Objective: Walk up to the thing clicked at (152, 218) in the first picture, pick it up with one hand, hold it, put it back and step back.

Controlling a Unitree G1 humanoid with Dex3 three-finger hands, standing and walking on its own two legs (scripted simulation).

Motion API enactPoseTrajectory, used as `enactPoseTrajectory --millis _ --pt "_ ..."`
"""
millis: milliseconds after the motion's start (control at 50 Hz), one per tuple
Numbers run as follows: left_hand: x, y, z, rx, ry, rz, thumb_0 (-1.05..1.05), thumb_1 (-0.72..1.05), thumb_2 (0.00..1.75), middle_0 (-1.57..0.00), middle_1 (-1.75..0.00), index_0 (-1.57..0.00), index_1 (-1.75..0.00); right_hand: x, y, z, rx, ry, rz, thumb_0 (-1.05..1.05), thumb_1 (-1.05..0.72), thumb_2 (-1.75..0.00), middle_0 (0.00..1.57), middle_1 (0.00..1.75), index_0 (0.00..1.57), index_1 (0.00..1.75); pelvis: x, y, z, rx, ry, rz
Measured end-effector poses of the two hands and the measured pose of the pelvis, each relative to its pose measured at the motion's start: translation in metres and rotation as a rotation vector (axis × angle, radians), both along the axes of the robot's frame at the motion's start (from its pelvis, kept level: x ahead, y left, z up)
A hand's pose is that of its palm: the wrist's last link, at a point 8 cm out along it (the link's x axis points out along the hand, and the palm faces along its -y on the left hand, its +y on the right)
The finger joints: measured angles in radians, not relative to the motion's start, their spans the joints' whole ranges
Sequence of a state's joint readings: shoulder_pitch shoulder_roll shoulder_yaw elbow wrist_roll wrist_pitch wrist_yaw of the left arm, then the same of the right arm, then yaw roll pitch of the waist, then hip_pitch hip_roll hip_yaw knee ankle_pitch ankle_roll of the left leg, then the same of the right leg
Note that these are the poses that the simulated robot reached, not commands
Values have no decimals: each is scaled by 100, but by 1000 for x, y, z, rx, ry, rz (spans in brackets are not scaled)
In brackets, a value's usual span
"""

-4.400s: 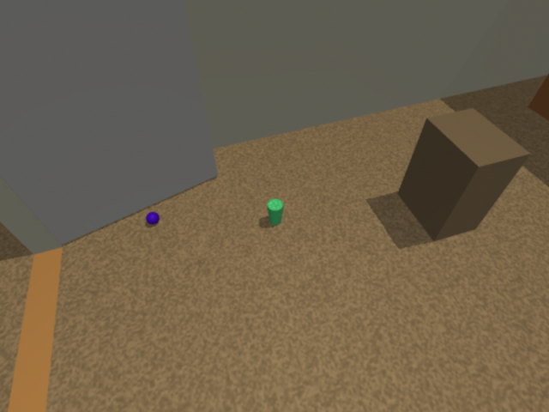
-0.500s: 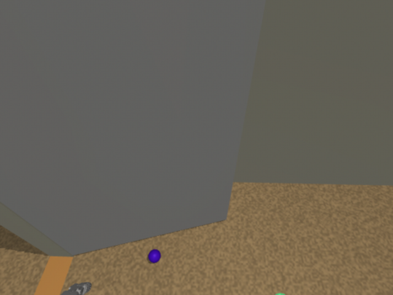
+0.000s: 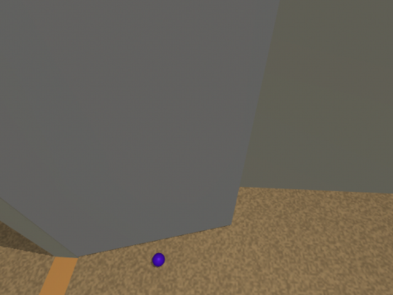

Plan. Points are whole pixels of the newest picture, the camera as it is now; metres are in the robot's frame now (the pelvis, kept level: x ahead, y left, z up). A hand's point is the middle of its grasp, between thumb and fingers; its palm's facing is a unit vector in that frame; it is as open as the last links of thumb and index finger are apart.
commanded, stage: walk up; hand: left
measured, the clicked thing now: (158, 259) +0.39 +0.24 -0.75
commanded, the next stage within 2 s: stand in 0.42 s
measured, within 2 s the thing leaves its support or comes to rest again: neither
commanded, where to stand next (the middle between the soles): +0.02 +0.01 m, yaw +0 degrees
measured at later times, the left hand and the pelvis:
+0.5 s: hand out of the picture +0.09 +0.25 -0.16, palm faces +0.00 -0.94 -0.34, open 7.4 cm; pelvis +0.01 +0.00 +0.00, yaw +0 degrees
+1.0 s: hand out of the picture +0.08 +0.25 -0.16, palm faces -0.01 -0.94 -0.34, open 7.4 cm; pelvis +0.01 -0.01 +0.00, yaw +1 degrees
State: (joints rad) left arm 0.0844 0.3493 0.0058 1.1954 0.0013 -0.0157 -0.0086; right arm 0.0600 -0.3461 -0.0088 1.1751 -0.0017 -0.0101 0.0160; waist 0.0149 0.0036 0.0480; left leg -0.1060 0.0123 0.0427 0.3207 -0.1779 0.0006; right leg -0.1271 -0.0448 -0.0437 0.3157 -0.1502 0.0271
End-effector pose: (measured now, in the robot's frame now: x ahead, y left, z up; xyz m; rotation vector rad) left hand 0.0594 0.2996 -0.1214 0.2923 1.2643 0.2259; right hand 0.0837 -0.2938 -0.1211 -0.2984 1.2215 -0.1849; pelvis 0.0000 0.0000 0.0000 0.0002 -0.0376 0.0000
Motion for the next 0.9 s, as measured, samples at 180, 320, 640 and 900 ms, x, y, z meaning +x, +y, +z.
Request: enactPoseTrajectory --millis 180,320,640,900 --pt "6 0 1 1 -8 -2 1 91 90 -20 -30 -20 -30 1 4 -1 5 5 -8 0 -91 -90 21 30 21 30 4 2 0 0 -1 3" --pt "16 0 1 -2 -30 -11 1 91 90 -20 -30 -20 -30 0 3 0 0 7 -13 0 -91 -90 21 30 21 30 6 3 0 1 0 6" --pt "27 -4 2 -6 -52 -32 1 91 90 -20 -30 -20 -30 1 0 3 -10 -5 -11 0 -91 -90 21 30 21 30 8 0 1 1 -3 7" --pt "15 -8 2 -1 -35 -24 1 91 90 -20 -30 -20 -30 0 -5 1 -7 -2 0 0 -91 -90 21 30 21 30 7 -5 1 1 -6 11"
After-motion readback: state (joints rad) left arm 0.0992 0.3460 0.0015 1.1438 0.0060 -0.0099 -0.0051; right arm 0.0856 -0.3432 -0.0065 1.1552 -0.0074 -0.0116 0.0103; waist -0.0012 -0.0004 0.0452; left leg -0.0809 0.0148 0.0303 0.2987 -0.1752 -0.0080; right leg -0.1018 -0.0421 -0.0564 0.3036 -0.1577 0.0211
